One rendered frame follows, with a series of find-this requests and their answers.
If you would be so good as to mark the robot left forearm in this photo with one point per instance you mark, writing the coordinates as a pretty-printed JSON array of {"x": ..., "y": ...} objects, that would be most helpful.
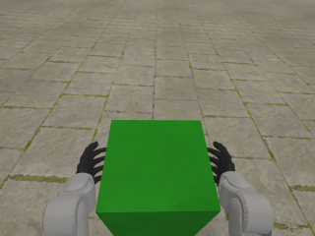
[{"x": 67, "y": 214}]

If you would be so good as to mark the carton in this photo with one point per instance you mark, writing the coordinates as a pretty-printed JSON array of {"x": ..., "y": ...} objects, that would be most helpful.
[{"x": 157, "y": 179}]

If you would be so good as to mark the robot right hand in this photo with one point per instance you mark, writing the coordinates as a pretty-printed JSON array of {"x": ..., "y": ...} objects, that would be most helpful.
[{"x": 223, "y": 161}]

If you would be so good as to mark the robot left hand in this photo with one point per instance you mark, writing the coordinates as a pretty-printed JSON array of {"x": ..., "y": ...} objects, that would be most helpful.
[{"x": 88, "y": 161}]

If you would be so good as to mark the robot right forearm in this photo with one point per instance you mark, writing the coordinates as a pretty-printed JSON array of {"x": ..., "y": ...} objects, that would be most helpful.
[{"x": 249, "y": 213}]

